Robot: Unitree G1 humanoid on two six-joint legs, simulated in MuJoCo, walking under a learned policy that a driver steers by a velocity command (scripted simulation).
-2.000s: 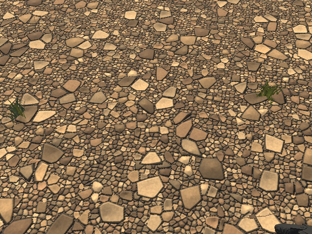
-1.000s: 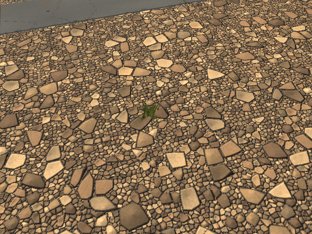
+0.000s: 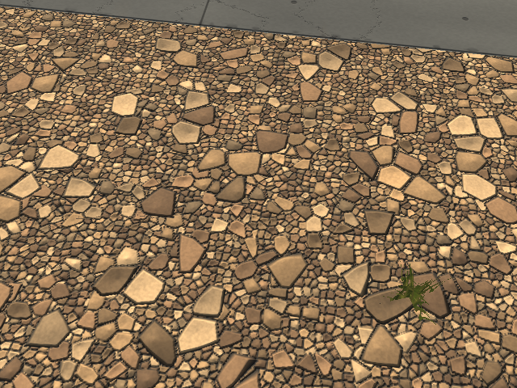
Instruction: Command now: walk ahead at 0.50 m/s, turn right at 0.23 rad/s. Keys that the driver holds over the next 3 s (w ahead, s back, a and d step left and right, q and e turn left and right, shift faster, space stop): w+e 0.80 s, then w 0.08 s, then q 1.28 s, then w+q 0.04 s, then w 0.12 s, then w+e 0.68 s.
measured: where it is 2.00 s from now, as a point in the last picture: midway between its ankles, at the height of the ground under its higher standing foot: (330, 304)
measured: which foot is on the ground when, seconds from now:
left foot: down 0.00-0.42, up 0.44-0.86, down 0.88-1.00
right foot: up 0.00-0.38, down 0.40-0.88, up 0.90-1.00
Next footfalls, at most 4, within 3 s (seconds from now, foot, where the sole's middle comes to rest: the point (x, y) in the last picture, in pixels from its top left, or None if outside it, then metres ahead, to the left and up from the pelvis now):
0.40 right None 0.37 -0.16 -0.77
0.88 left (299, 288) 0.71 -0.09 -0.77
1.34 right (381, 301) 0.68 -0.31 -0.77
1.76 left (285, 288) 0.71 -0.05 -0.77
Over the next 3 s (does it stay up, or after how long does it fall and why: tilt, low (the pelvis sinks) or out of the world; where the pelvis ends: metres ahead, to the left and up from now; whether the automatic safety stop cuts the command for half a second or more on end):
stays up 0.91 -0.09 0.00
